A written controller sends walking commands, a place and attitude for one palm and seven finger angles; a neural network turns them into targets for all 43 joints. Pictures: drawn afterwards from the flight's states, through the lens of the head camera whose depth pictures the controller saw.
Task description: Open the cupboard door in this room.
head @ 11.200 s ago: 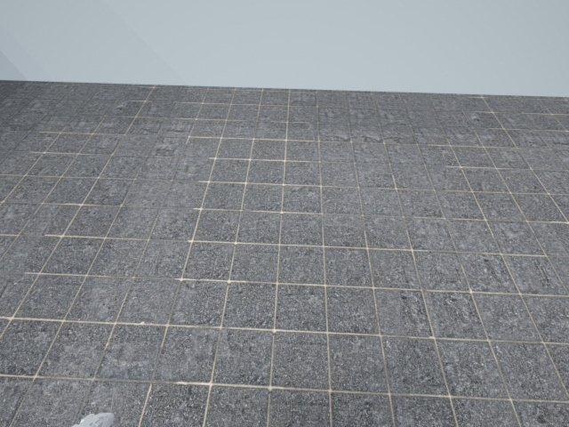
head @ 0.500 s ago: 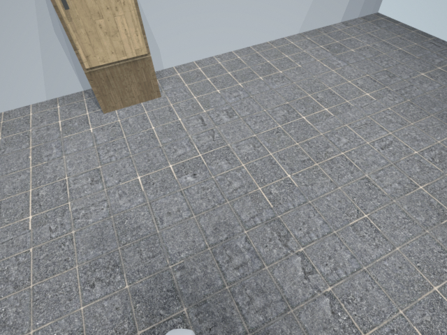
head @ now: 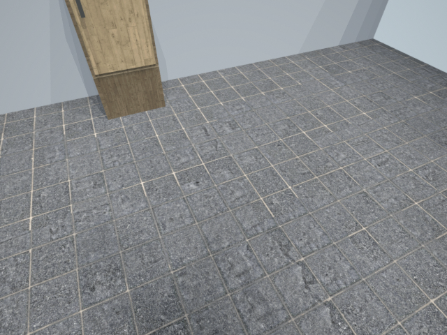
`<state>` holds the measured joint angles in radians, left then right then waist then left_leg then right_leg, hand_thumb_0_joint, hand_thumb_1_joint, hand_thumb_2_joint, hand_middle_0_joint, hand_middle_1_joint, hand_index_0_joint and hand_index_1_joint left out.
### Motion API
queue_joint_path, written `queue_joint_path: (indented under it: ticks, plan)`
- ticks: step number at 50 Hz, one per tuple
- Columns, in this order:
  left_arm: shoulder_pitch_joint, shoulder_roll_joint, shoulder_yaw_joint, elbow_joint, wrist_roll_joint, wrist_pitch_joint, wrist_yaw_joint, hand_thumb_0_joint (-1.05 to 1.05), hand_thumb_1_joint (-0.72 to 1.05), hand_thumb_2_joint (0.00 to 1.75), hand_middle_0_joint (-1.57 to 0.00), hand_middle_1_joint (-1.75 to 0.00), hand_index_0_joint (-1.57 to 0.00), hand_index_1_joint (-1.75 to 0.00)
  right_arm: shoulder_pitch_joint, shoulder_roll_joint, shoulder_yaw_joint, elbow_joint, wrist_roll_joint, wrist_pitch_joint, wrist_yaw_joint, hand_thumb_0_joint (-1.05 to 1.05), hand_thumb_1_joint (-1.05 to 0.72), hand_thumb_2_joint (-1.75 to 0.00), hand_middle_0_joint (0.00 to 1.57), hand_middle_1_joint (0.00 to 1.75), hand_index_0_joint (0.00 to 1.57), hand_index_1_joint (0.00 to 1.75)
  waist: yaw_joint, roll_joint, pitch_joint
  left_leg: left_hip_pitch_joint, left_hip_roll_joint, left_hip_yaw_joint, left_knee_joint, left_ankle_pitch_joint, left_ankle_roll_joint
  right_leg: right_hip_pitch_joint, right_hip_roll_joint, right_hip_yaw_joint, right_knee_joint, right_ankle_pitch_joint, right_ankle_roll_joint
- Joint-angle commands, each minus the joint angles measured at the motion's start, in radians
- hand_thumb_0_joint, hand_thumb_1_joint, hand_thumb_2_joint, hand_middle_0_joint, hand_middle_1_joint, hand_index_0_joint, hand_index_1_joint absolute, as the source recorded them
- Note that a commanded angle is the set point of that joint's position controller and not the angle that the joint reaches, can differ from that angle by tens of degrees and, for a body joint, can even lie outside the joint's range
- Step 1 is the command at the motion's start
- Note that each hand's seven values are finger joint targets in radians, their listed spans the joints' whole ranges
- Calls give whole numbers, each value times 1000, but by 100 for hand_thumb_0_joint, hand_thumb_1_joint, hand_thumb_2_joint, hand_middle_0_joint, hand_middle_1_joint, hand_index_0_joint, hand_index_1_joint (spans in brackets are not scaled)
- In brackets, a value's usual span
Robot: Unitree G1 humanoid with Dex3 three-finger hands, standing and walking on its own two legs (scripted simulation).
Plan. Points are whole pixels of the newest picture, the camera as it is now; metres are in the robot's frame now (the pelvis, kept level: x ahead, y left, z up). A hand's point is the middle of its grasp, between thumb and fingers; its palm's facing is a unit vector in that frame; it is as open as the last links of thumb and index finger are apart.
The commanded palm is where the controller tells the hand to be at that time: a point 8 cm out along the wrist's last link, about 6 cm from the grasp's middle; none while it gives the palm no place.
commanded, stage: stand and wait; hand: left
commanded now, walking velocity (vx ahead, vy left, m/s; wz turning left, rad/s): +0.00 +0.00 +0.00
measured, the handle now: (78, 2) +1.65 +0.92 +0.02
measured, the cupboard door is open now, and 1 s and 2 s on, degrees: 0 0 0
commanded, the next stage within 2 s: turn or walk to find it in 0.02 s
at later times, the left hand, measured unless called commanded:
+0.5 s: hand out of the picture -0.01 +0.18 -0.18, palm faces +0.11 -0.97 -0.21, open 7.4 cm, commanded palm none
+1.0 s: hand out of the picture -0.01 +0.18 -0.18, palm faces +0.19 -0.96 -0.21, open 7.4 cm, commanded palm none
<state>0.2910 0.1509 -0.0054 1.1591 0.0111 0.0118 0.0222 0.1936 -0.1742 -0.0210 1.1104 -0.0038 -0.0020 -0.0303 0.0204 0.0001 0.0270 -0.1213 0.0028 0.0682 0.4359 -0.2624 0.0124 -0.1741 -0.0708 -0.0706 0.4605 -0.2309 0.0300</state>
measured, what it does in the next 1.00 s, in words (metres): stands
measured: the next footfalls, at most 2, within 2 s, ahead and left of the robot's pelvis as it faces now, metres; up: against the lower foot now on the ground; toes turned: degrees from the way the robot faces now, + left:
right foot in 1.64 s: +0.04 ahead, -0.15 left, +0.00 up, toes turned +21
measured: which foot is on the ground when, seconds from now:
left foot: down 0.00-1.00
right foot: down 0.00-1.00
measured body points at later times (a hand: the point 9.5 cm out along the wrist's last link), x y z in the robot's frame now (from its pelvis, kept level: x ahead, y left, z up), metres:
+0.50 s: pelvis -0.02 -0.01 +0.00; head -0.01 +0.00 +0.45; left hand -0.02 +0.23 -0.16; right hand -0.01 -0.22 -0.16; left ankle -0.01 +0.11 -0.74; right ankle +0.01 -0.13 -0.74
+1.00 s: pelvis -0.01 -0.01 +0.00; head +0.00 +0.00 +0.44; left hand -0.02 +0.23 -0.16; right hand +0.04 -0.23 -0.16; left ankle -0.01 +0.11 -0.74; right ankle -0.01 -0.13 -0.73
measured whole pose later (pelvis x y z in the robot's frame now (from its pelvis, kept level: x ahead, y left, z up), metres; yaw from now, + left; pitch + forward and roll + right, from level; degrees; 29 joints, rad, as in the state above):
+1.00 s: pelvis -0.01 -0.01 +0.00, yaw +9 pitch -1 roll +0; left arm 0.21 0.19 0.03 1.08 0.01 0.02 0.03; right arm 0.25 -0.15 -0.02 1.08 -0.02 0.00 -0.03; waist 0.00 -0.02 0.04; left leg -0.25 -0.03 -0.02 0.50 -0.24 0.02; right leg -0.25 -0.06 -0.08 0.62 -0.37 0.03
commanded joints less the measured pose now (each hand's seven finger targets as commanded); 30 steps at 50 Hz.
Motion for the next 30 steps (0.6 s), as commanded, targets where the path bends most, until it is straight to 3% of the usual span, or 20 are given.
queue_joint_path:
  ticks: [1,6,9,11,14,17,20,22,25,30]
  plan:
    - [31,101,12,-32,0,-15,9,0,90,90,-20,-30,-20,-30,77,-80,-6,-12,-3,-13,0,0,-90,-90,20,30,20,30,-13,-22,74,-62,104,-99,-132,52,9,-48,-61,78,-127,28,-19]
    - [15,127,37,-61,-2,-7,13,0,90,90,-20,-30,-20,-30,80,-91,-13,-23,-7,-2,6,0,-90,-90,20,30,20,30,-3,14,59,-149,102,-125,-89,58,11,-24,-75,43,-71,-9,-16]
    - [9,138,53,-85,-1,-2,14,0,90,90,-20,-30,-20,-30,82,-94,-21,-43,-9,7,10,0,-90,-90,20,30,20,30,1,5,48,-208,92,-136,-45,51,14,-25,-99,39,-57,-50,-22]
    - [4,153,64,-107,1,1,15,0,90,90,-20,-30,-20,-30,89,-89,-27,-59,-11,15,15,0,-90,-90,20,30,20,30,0,-24,42,-244,71,-129,7,26,10,-35,-130,53,-67,-100,-38]
    - [-16,155,65,-123,2,1,16,0,90,90,-20,-30,-20,-30,130,-62,-29,-57,-14,19,14,0,-90,-90,20,30,20,30,-15,-81,18,-197,47,-100,75,2,1,-97,-167,88,-110,-176,-70]
    - [-44,134,59,-131,1,3,15,0,90,90,-20,-30,-20,-30,158,-58,-25,-53,-16,14,13,0,-90,-90,20,30,20,30,-24,-14,23,-189,74,-154,14,16,13,-121,-115,36,-57,-179,-47]
    - [-24,96,45,-120,1,2,13,0,90,90,-20,-30,-20,-30,138,-94,-26,-54,-13,-3,9,0,-90,-90,20,30,20,30,-6,124,16,-224,151,-271,-129,10,46,-44,-29,-27,43,-54,-5]
    - [7,87,36,-98,3,-3,12,0,90,90,-20,-30,-20,-30,112,-99,-25,-54,-9,-11,4,0,-90,-90,20,30,20,30,9,108,7,-213,151,-258,-135,55,51,0,-31,-19,19,8,-1]
    - [21,99,32,-73,1,-12,13,0,90,90,-20,-30,-20,-30,118,-80,-18,-43,-6,-13,5,0,-90,-90,20,30,20,30,2,46,17,-193,115,-191,-95,102,26,24,-58,8,-40,53,-13]
    - [1,129,46,-85,2,-7,15,0,90,90,-20,-30,-20,-30,111,-81,-21,-54,-9,6,11,0,-90,-90,20,30,20,30,-10,-25,72,-217,80,-152,-37,56,8,-42,-97,24,-77,-64,-25]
